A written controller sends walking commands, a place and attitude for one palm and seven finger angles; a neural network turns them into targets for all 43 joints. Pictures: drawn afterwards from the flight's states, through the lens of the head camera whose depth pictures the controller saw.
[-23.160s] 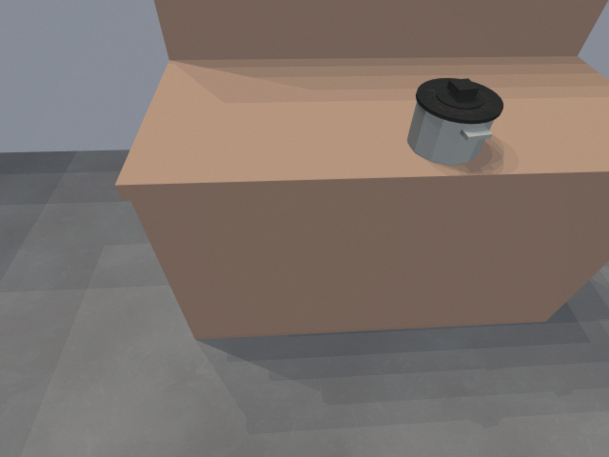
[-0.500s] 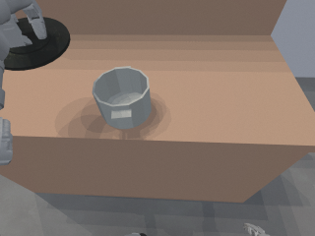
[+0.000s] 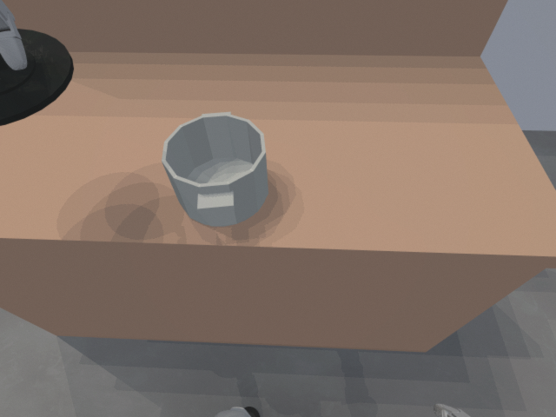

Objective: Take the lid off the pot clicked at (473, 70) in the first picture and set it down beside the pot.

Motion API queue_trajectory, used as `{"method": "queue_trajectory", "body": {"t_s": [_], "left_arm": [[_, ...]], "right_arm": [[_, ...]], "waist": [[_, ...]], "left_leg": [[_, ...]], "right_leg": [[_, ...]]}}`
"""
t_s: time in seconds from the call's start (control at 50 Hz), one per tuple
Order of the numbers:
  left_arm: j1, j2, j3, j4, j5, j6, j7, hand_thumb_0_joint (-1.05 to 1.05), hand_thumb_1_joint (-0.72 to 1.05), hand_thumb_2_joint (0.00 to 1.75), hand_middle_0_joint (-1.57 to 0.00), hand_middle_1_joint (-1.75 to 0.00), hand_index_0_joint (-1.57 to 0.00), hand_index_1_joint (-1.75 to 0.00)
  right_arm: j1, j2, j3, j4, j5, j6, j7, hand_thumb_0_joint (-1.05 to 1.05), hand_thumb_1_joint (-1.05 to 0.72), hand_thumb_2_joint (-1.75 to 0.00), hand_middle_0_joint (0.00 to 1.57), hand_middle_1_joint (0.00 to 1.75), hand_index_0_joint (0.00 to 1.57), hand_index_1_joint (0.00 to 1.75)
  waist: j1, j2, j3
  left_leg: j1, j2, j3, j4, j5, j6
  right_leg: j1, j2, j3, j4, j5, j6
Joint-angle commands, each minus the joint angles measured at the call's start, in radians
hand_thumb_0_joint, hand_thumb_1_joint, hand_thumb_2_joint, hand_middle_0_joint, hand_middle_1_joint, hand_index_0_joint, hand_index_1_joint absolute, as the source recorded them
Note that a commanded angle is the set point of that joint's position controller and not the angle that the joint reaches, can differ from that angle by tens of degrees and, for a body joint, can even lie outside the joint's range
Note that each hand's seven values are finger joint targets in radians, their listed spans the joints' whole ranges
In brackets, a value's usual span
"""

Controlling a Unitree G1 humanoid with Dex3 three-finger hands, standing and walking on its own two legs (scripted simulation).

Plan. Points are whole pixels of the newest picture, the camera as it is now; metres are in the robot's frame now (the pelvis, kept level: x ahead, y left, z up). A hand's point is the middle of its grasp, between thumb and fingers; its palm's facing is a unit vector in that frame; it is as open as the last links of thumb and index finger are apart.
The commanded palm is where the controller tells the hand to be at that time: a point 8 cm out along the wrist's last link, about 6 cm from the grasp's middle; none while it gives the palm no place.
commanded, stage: move the lid sideways beside the pot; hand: left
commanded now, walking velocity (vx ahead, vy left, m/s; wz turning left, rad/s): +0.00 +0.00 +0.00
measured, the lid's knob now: out of the picture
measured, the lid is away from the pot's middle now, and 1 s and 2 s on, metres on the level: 0.24 0.23 0.24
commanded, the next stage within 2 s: lower the lid onto the table in 0.06 s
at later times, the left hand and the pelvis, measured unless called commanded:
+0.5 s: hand out of the picture +0.45 +0.33 +0.26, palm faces -0.24 -0.11 -0.96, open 5.7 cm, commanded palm +0.46 +0.33 +0.33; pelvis +0.00 +0.00 +0.00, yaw +0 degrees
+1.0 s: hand (12, 94) +0.45 +0.32 +0.23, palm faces -0.29 -0.10 -0.95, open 5.7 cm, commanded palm +0.46 +0.32 +0.29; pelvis +0.00 +0.00 +0.00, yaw +0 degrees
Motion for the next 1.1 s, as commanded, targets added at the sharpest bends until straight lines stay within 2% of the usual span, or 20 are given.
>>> {"method": "queue_trajectory", "body": {"t_s": [0.0, 0.14, 0.18, 0.24, 0.28, 0.32, 0.34, 0.38, 0.52, 0.6, 0.64, 0.72, 0.74, 0.8, 0.82, 0.9, 0.96, 1.02, 1.04, 1.08], "left_arm": [[-0.557, 0.251, 0.043, -0.216, -0.007, 0.0, 0.046, 0.0, 0.58, 1.1, -0.74, -0.99, -1.06, -1.1], [-0.572, 0.293, 0.077, -0.231, 0.0, -0.01, 0.056, 0.0, 0.58, 1.1, -0.74, -0.99, -1.06, -1.1], [-0.563, 0.292, 0.071, -0.118, 0.009, 0.032, 0.056, 0.0, 0.58, 1.1, -0.74, -0.99, -1.06, -1.1], [-0.569, 0.275, 0.057, -0.146, 0.02, 0.038, 0.06, 0.0, 0.58, 1.1, -0.74, -0.99, -1.06, -1.1], [-0.546, 0.226, 0.017, -0.092, 0.014, 0.053, 0.056, 0.0, 0.58, 1.1, -0.74, -0.99, -1.06, -1.1], [-0.565, 0.208, 0.007, -0.145, 0.002, 0.05, 0.058, 0.0, 0.58, 1.1, -0.74, -0.99, -1.06, -1.1], [-0.601, 0.263, 0.045, -0.191, 0.022, 0.048, 0.066, 0.0, 0.58, 1.1, -0.74, -0.99, -1.06, -1.1], [-0.552, 0.299, 0.084, -0.125, 0.031, 0.044, 0.072, 0.0, 0.58, 1.1, -0.74, -0.99, -1.06, -1.1], [-0.506, 0.282, 0.08, -0.177, 0.007, 0.031, 0.073, 0.0, 0.58, 1.1, -0.74, -0.99, -1.06, -1.1], [-0.481, 0.279, 0.086, -0.127, 0.012, 0.036, 0.076, 0.0, 0.58, 1.1, -0.74, -0.99, -1.06, -1.1], [-0.484, 0.309, 0.104, -0.159, 0.011, 0.026, 0.079, 0.0, 0.58, 1.1, -0.74, -0.99, -1.06, -1.1], [-0.465, 0.252, 0.073, -0.199, -0.009, 0.023, 0.082, 0.0, 0.58, 1.1, -0.74, -0.99, -1.06, -1.1], [-0.475, 0.286, 0.104, -0.22, 0.001, 0.022, 0.085, 0.0, 0.58, 1.1, -0.74, -0.99, -1.06, -1.1], [-0.409, 0.271, 0.107, -0.135, -0.006, 0.029, 0.085, 0.0, 0.58, 1.1, -0.74, -0.99, -1.06, -1.1], [-0.409, 0.268, 0.094, -0.147, -0.016, 0.022, 0.083, 0.0, 0.58, 1.1, -0.74, -0.99, -1.06, -1.1], [-0.46, 0.288, 0.104, -0.185, -0.003, 0.019, 0.095, 0.0, 0.58, 1.1, -0.74, -0.99, -1.06, -1.1], [-0.447, 0.247, 0.075, -0.154, -0.011, 0.014, 0.094, 0.0, 0.58, 1.1, -0.74, -0.99, -1.06, -1.1], [-0.415, 0.307, 0.127, -0.173, -0.018, 0.0, 0.099, 0.0, 0.58, 1.1, -0.74, -0.99, -1.06, -1.1], [-0.443, 0.29, 0.108, -0.187, -0.008, 0.0, 0.1, 0.0, 0.58, 1.1, -0.74, -0.99, -1.06, -1.1], [-0.394, 0.275, 0.106, -0.119, -0.014, 0.005, 0.099, 0.0, 0.58, 1.1, -0.74, -0.99, -1.06, -1.1]], "right_arm": [[-0.008, -0.149, -0.053, -0.093, 0.005, -0.03, -0.016, 0.0, -0.9, -0.9, 0.2, 0.3, 0.2, 0.3], [0.01, -0.151, -0.051, -0.083, -0.005, -0.041, -0.019, 0.0, -0.9, -0.9, 0.2, 0.3, 0.2, 0.3], [0.019, -0.155, -0.048, -0.072, 0.005, -0.046, -0.017, 0.0, -0.9, -0.9, 0.2, 0.3, 0.2, 0.3], [0.023, -0.153, -0.05, -0.083, -0.002, -0.053, -0.011, 0.0, -0.9, -0.9, 0.2, 0.3, 0.2, 0.3], [0.018, -0.152, -0.048, -0.079, 0.004, -0.054, -0.013, 0.0, -0.9, -0.9, 0.2, 0.3, 0.2, 0.3], [0.021, -0.157, -0.054, -0.082, 0.0, -0.064, -0.013, 0.0, -0.9, -0.9, 0.2, 0.3, 0.2, 0.3], [0.024, -0.156, -0.053, -0.084, -0.006, -0.063, -0.011, 0.0, -0.9, -0.9, 0.2, 0.3, 0.2, 0.3], [0.032, -0.154, -0.05, -0.084, -0.004, -0.065, -0.015, 0.0, -0.9, -0.9, 0.2, 0.3, 0.2, 0.3], [0.027, -0.159, -0.06, -0.101, -0.003, -0.057, -0.01, 0.0, -0.9, -0.9, 0.2, 0.3, 0.2, 0.3], [0.028, -0.154, -0.059, -0.097, -0.001, -0.048, -0.011, 0.0, -0.9, -0.9, 0.2, 0.3, 0.2, 0.3], [0.032, -0.158, -0.059, -0.096, -0.002, -0.042, -0.01, 0.0, -0.9, -0.9, 0.2, 0.3, 0.2, 0.3], [0.028, -0.155, -0.066, -0.102, -0.004, -0.053, -0.012, 0.0, -0.9, -0.9, 0.2, 0.3, 0.2, 0.3], [0.027, -0.154, -0.065, -0.1, -0.005, -0.048, -0.01, 0.0, -0.9, -0.9, 0.2, 0.3, 0.2, 0.3], [0.019, -0.151, -0.061, -0.099, -0.002, -0.042, -0.011, 0.0, -0.9, -0.9, 0.2, 0.3, 0.2, 0.3], [0.022, -0.161, -0.062, -0.097, -0.001, -0.043, -0.012, 0.0, -0.9, -0.9, 0.2, 0.3, 0.2, 0.3], [0.012, -0.154, -0.06, -0.103, -0.005, -0.041, -0.014, 0.0, -0.9, -0.9, 0.2, 0.3, 0.2, 0.3], [0.016, -0.151, -0.06, -0.094, -0.003, -0.044, -0.018, 0.0, -0.9, -0.9, 0.2, 0.3, 0.2, 0.3], [0.017, -0.163, -0.063, -0.099, -0.005, -0.045, -0.018, 0.0, -0.9, -0.9, 0.2, 0.3, 0.2, 0.3], [0.014, -0.154, -0.06, -0.102, -0.007, -0.041, -0.016, 0.0, -0.9, -0.9, 0.2, 0.3, 0.2, 0.3], [0.02, -0.153, -0.059, -0.093, -0.004, -0.039, -0.017, 0.0, -0.9, -0.9, 0.2, 0.3, 0.2, 0.3]], "waist": [[-0.017, 0.077, -0.41], [-0.011, 0.09, -0.46], [-0.016, 0.059, -0.413], [-0.016, 0.071, -0.457], [-0.025, 0.039, -0.387], [-0.024, 0.062, -0.431], [-0.016, 0.091, -0.481], [-0.017, 0.052, -0.457], [-0.015, 0.09, -0.472], [-0.023, 0.046, -0.431], [-0.02, 0.064, -0.451], [-0.022, 0.107, -0.47], [-0.018, 0.107, -0.478], [-0.022, 0.047, -0.414], [-0.025, 0.065, -0.413], [-0.021, 0.071, -0.471], [-0.03, 0.07, -0.434], [-0.019, 0.06, -0.473], [-0.023, 0.076, -0.481], [-0.026, 0.046, -0.427]], "left_leg": [[0.403, -0.049, 0.08, -0.034, 0.128, 0.084], [0.426, -0.054, 0.07, -0.025, 0.162, 0.084], [0.375, -0.056, 0.075, -0.033, 0.118, 0.083], [0.396, -0.059, 0.072, -0.026, 0.165, 0.082], [0.366, -0.054, 0.074, -0.038, 0.102, 0.08], [0.403, -0.051, 0.075, -0.03, 0.137, 0.082], [0.424, -0.055, 0.07, -0.03, 0.154, 0.082], [0.395, -0.059, 0.073, -0.02, 0.166, 0.084], [0.412, -0.052, 0.083, -0.013, 0.21, 0.084], [0.376, -0.057, 0.083, -0.017, 0.162, 0.085], [0.383, -0.053, 0.086, -0.018, 0.178, 0.085], [0.435, -0.049, 0.076, -0.002, 0.221, 0.085], [0.432, -0.05, 0.074, -0.005, 0.211, 0.083], [0.369, -0.057, 0.081, -0.007, 0.154, 0.083], [0.369, -0.053, 0.088, -0.008, 0.152, 0.082], [0.39, -0.058, 0.082, -0.002, 0.154, 0.084], [0.386, -0.053, 0.081, 0.001, 0.15, 0.085], [0.383, -0.052, 0.089, 0.01, 0.181, 0.085], [0.385, -0.057, 0.085, 0.009, 0.187, 0.086], [0.357, -0.053, 0.086, 0.008, 0.155, 0.084]], "right_leg": [[-0.085, 0.095, -0.103, -0.076, 0.188, -0.075], [-0.064, 0.101, -0.102, -0.066, 0.211, -0.079], [-0.061, 0.097, -0.098, -0.074, 0.213, -0.074], [-0.049, 0.1, -0.1, -0.065, 0.242, -0.077], [-0.079, 0.099, -0.103, -0.078, 0.197, -0.073], [-0.073, 0.095, -0.102, -0.07, 0.216, -0.078], [-0.053, 0.1, -0.097, -0.069, 0.226, -0.076], [-0.049, 0.101, -0.097, -0.063, 0.247, -0.076], [-0.052, 0.095, -0.095, -0.057, 0.271, -0.079], [-0.068, 0.1, -0.098, -0.06, 0.245, -0.072], [-0.055, 0.101, -0.096, -0.059, 0.256, -0.073], [-0.086, 0.1, -0.098, -0.053, 0.248, -0.08], [-0.081, 0.104, -0.098, -0.054, 0.243, -0.077], [-0.091, 0.102, -0.097, -0.055, 0.229, -0.074], [-0.086, 0.096, -0.096, -0.056, 0.235, -0.078], [-0.078, 0.1, -0.092, -0.046, 0.236, -0.074], [-0.1, 0.102, -0.097, -0.047, 0.23, -0.074], [-0.068, 0.095, -0.092, -0.034, 0.268, -0.078], [-0.069, 0.1, -0.092, -0.035, 0.27, -0.075], [-0.094, 0.101, -0.096, -0.038, 0.244, -0.073]]}}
